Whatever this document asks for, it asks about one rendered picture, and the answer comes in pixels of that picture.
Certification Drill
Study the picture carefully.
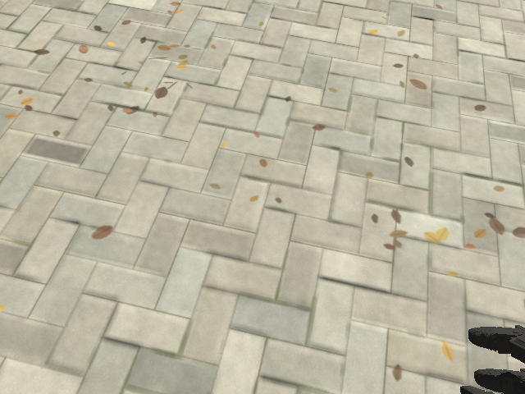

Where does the right robot hand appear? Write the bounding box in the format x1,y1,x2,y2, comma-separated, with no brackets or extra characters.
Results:
460,325,525,394

